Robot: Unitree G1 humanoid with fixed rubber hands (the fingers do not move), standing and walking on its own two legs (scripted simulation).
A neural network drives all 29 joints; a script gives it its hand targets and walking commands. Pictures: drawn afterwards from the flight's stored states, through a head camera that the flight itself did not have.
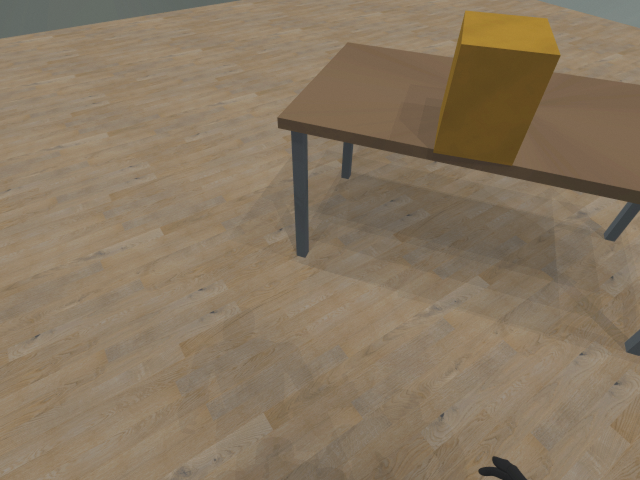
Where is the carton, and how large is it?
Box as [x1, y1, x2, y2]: [433, 11, 560, 165]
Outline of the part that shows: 465,11 440,110 433,152 511,165 560,55 546,18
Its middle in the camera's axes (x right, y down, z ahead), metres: +0.45 -0.42 +1.03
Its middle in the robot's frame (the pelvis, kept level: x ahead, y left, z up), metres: +1.04 -0.47 +0.03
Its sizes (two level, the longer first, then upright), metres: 0.263 0.205 0.279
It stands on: a table, 0.65 m high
